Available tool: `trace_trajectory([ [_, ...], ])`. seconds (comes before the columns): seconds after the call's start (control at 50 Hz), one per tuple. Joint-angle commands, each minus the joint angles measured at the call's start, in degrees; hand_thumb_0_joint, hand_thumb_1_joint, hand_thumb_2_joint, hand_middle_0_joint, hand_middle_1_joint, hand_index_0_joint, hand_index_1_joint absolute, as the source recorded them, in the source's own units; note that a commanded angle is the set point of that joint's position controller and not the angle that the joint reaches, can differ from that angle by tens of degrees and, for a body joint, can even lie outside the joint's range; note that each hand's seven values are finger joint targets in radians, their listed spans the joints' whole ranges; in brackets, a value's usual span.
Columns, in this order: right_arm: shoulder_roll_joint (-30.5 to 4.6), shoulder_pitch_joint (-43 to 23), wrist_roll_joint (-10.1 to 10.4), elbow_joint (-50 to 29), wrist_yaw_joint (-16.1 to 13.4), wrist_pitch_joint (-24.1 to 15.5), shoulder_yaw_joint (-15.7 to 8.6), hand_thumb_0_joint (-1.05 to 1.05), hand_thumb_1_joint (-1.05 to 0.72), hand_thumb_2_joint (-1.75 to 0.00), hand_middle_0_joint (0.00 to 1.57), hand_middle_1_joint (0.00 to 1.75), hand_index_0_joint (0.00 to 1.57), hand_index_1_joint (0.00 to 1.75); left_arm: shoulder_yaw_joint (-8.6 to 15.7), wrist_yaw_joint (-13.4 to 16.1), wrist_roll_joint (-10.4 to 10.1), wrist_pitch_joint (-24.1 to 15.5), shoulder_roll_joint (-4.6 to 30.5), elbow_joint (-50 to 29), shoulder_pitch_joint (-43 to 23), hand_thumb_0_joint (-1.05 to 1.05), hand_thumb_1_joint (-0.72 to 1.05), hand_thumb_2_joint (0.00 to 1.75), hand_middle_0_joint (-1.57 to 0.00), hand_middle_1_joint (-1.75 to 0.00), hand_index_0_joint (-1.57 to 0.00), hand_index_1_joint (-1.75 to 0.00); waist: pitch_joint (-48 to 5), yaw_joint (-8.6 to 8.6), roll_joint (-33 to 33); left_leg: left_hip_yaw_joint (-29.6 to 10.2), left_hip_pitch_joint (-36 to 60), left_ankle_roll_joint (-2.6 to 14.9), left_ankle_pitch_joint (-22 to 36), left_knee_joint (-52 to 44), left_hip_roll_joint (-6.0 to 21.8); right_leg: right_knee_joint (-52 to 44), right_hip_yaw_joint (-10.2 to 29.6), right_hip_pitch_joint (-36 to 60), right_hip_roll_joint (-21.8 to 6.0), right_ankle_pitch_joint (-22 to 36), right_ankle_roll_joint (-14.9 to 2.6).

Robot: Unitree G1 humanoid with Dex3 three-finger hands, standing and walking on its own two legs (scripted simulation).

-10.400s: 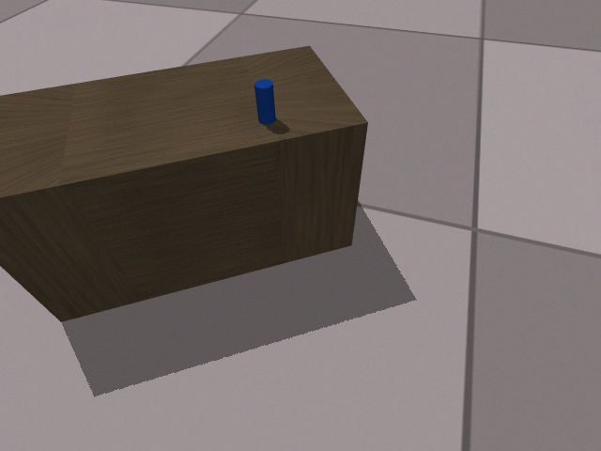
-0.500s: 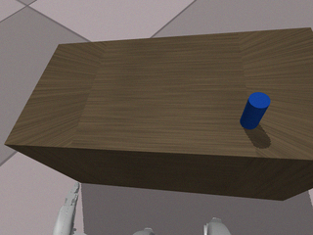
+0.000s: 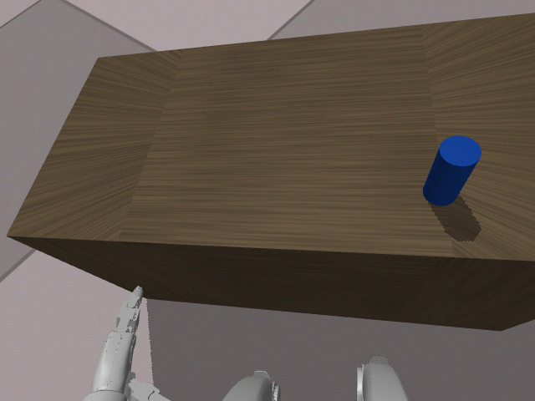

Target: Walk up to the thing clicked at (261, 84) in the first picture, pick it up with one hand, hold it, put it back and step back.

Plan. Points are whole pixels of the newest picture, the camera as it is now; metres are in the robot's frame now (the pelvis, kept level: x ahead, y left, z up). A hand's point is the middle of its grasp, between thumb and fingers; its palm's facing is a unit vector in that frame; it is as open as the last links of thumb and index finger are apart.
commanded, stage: close in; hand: right
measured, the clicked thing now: (448, 173) +0.47 -0.22 -0.04
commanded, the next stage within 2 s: rest palm in 0.64 s
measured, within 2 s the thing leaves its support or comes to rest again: neither
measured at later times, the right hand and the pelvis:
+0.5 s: hand (483, 186) +0.44 -0.26 -0.03, palm faces +0.21 +0.98 +0.03, open 17.7 cm; pelvis -0.02 +0.00 -0.03, yaw +3 degrees
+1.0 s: hand (442, 184) +0.45 -0.21 -0.04, palm faces +0.20 +0.98 +0.02, open 17.2 cm; pelvis -0.02 +0.01 -0.04, yaw +3 degrees
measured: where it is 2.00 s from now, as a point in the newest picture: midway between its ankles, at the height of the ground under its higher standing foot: outside the picture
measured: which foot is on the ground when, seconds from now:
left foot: down 0.00-1.00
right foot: down 0.00-1.00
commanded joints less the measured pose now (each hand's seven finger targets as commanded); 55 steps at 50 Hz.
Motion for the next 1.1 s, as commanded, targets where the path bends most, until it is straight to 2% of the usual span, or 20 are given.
trace_trajectory([
  [0.0,-19.2,-16.6,-0.7,-18.8,-2.6,-6.9,-3.5,0.0,0.61,-0.04,0.04,0.05,0.05,0.05,7.8,0.3,1.0,-1.9,10.4,-9.9,8.1,0.0,-0.55,0.05,-0.05,-0.05,-0.05,-0.05,-27.0,-0.28,-20.0,-0.4,-5.1,2.84,18.9,-1.8,-2.3,-2.6,1.7,32.1,0.8,25.6,0.21],
  [0.08,-14.9,-22.9,-2.4,-19.7,-5.9,-9.0,-1.0,0.0,0.59,-0.04,0.05,0.05,0.05,0.05,10.1,-0.2,2.0,-1.3,10.9,-9.5,3.1,0.0,-0.55,0.05,-0.05,-0.05,-0.05,-0.05,-26.7,0.83,-21.6,-0.1,-11.2,3.2,16.2,1.9,-2.4,0.9,2.4,28.0,0.1,23.8,0.68],
  [0.12,-17.5,-24.7,-3.7,-24.1,-7.6,-10.3,-2.4,0.0,0.61,-0.02,0.05,0.04,0.05,0.04,11.5,0.0,2.2,-1.2,12.5,-13.8,1.8,0.0,-0.57,0.05,-0.05,-0.05,-0.05,-0.06,-31.9,0.58,-23.8,-0.1,-10.3,3.51,15.8,2.1,-2.4,1.1,2.5,30.3,-0.2,22.6,0.98],
  [0.2,-9.0,-18.8,-4.7,-16.5,-10.4,-9.5,0.7,0.0,0.59,-0.03,0.05,0.04,0.05,0.04,10.5,-0.8,2.3,0.4,11.5,-19.3,3.4,0.0,-0.56,0.05,-0.05,-0.05,-0.05,-0.05,-33.1,1.36,-21.5,1.1,-8.2,3.41,16.6,2.3,-3.0,1.4,2.9,29.4,0.0,21.9,0.76],
  [0.22,-9.7,-19.2,-4.9,-16.8,-11.3,-9.2,0.2,0.0,0.6,-0.03,0.05,0.05,0.05,0.05,9.6,-1.2,2.3,1.1,10.9,-20.4,3.5,0.0,-0.55,0.05,-0.05,-0.05,-0.05,-0.05,-34.1,0.6,-21.2,1.3,-7.5,3.54,16.4,2.1,-3.2,1.1,3.0,28.8,0.3,21.2,0.8],
  [0.26,-15.0,-23.0,-5.6,-24.5,-13.2,-9.0,-2.1,0.0,0.59,-0.02,0.05,0.04,0.05,0.04,12.9,-1.3,2.0,2.1,13.3,-22.7,4.2,0.0,-0.54,0.04,-0.05,-0.05,-0.05,-0.05,-39.1,-0.79,-26.5,1.2,-7.3,3.77,16.0,2.3,-3.2,0.4,2.8,33.6,-0.3,22.6,1.41],
  [0.3,-4.6,-13.3,-5.8,-12.7,-13.8,-7.1,2.3,0.0,0.58,-0.03,0.05,0.04,0.05,0.04,11.6,-2.7,2.1,4.0,10.4,-16.5,11.3,0.0,-0.54,0.04,-0.05,-0.05,-0.05,-0.05,-26.7,1.29,-20.6,1.8,-10.1,3.57,15.4,1.8,-3.6,0.4,2.7,27.1,-0.2,20.8,1.23],
  [0.34,-4.4,-15.8,-6.3,-15.5,-15.4,-7.5,2.2,0.0,0.58,-0.03,0.05,0.04,0.05,0.04,9.0,-3.7,1.7,4.4,7.2,-18.0,7.7,0.0,-0.52,0.03,-0.05,-0.05,-0.06,-0.05,-21.8,0.35,-19.7,1.3,-12.1,3.7,11.8,1.9,-3.4,-0.4,2.6,21.4,-0.3,14.7,0.96],
  [0.4,-5.4,-21.2,-7.0,-20.5,-17.3,-8.6,1.9,0.0,0.6,-0.02,0.05,0.04,0.05,0.04,11.3,-3.9,1.7,4.5,8.5,-22.3,2.8,0.0,-0.53,0.03,-0.05,-0.05,-0.06,-0.05,-24.0,1.04,-16.7,0.0,-10.2,3.2,11.6,1.7,-3.1,1.0,1.9,18.1,-0.2,9.1,-0.01],
  [0.42,-1.5,-20.4,-6.9,-19.1,-17.5,-8.6,4.0,0.0,0.6,-0.02,0.05,0.04,0.05,0.04,11.6,-3.9,1.7,4.1,9.0,-25.2,2.3,0.0,-0.54,0.04,-0.05,-0.05,-0.05,-0.05,-24.7,2.63,-13.8,0.3,-9.4,2.91,12.8,1.8,-3.1,1.8,2.1,17.8,-0.3,9.0,-0.38],
  [0.44,-1.8,-19.4,-6.7,-17.8,-18.0,-8.8,3.1,0.0,0.58,-0.02,0.05,0.04,0.05,0.04,12.8,-3.8,1.6,4.4,10.1,-23.9,3.5,0.0,-0.54,0.04,-0.05,-0.05,-0.06,-0.05,-22.7,3.2,-13.2,0.5,-10.1,2.96,10.5,1.5,-3.3,1.1,2.3,16.6,-0.3,6.3,-0.42],
  [0.48,2.4,-21.0,-6.8,-18.5,-18.3,-9.3,5.8,0.0,0.56,-0.03,0.05,0.05,0.05,0.05,11.3,-3.8,1.3,4.0,9.4,-30.0,2.2,0.0,-0.55,0.04,-0.05,-0.05,-0.05,-0.05,-25.4,4.44,-11.3,0.8,-8.9,2.93,10.5,1.4,-3.5,0.6,2.6,17.4,-0.2,5.6,-0.47],
  [0.58,-1.2,-22.1,-7.7,-21.2,-19.7,-9.0,4.7,0.0,0.53,-0.03,0.05,0.04,0.05,0.04,13.2,-4.2,1.3,5.8,10.7,-27.2,10.6,0.0,-0.54,0.04,-0.05,-0.05,-0.05,-0.05,-27.6,3.69,-14.5,0.7,-9.3,2.83,12.9,2.2,-3.4,1.4,2.1,20.4,0.1,9.9,-0.3],
  [0.7,2.6,-23.8,-8.5,-22.5,-21.8,-8.9,7.3,0.0,0.5,-0.02,0.06,0.04,0.05,0.04,12.4,-4.7,1.3,6.2,8.5,-25.3,7.5,0.0,-0.52,0.03,-0.04,-0.05,-0.05,-0.05,-24.3,2.64,-18.2,0.5,-13.5,3.31,9.1,2.7,-3.2,0.9,1.6,19.9,-0.1,6.8,0.34],
  [0.86,7.2,-20.0,-9.4,-20.0,-24.1,-8.4,9.4,0.0,0.52,0.0,0.1,0.03,0.09,0.03,11.2,-4.9,2.0,7.3,8.3,-29.6,6.7,0.0,-0.6,0.09,-0.04,-0.04,-0.02,-0.06,-29.6,3.34,-14.9,0.5,-8.1,2.54,16.1,2.8,-3.6,3.0,1.7,19.8,0.1,12.9,-0.21],
  [0.88,5.4,-19.0,-9.3,-20.6,-24.3,-8.4,7.9,0.0,0.5,0.0,0.1,0.03,0.09,0.03,12.3,-4.9,1.8,7.7,9.2,-28.9,8.8,0.0,-0.6,0.09,-0.04,-0.04,-0.02,-0.06,-29.8,3.19,-14.4,0.6,-7.7,2.41,17.1,3.0,-3.6,3.1,1.8,19.8,0.1,14.0,-0.34],
  [0.96,3.6,-19.1,-9.3,-22.2,-25.2,-8.6,6.3,0.0,0.51,0.0,0.3,0.13,0.29,0.13,13.3,-5.5,1.9,8.6,9.4,-27.1,11.8,0.0,-0.55,0.05,-0.05,-0.05,-0.04,-0.05,-28.4,3.0,-14.0,0.2,-7.8,2.09,18.6,3.0,-3.5,4.1,1.4,19.5,0.2,15.8,-0.74],
  [0.98,7.1,-20.2,-9.2,-21.7,-25.0,-8.6,8.4,0.0,0.54,0.0,0.35,0.15,0.34,0.15,11.7,-5.8,2.0,8.5,7.9,-27.6,9.9,0.0,-0.55,0.06,-0.04,-0.05,-0.04,-0.05,-26.8,3.64,-13.9,0.4,-9.1,2.29,18.8,3.4,-3.7,3.9,1.4,18.7,0.2,16.2,-0.51],
  [1.02,6.6,-21.9,-9.3,-20.6,-25.6,-9.3,7.8,0.0,0.53,-0.01,0.4,0.18,0.39,0.18,11.7,-5.9,1.9,8.4,7.2,-25.6,8.0,0.0,-0.54,0.05,-0.04,-0.05,-0.04,-0.05,-23.2,3.64,-14.2,0.3,-11.4,2.55,16.2,4.1,-3.7,3.5,1.6,16.3,0.1,13.8,-0.45],
  [1.08,1.3,-26.3,-10.5,-25.0,-26.5,-10.6,5.5,0.0,0.56,0.0,0.39,0.17,0.38,0.17,13.4,-5.7,2.0,8.2,9.4,-29.3,5.5,0.0,-0.55,0.06,-0.04,-0.05,-0.04,-0.05,-27.7,4.27,-14.4,-0.2,-10.2,2.29,16.2,3.8,-3.6,4.2,1.7,18.2,-0.2,13.1,-0.86],
])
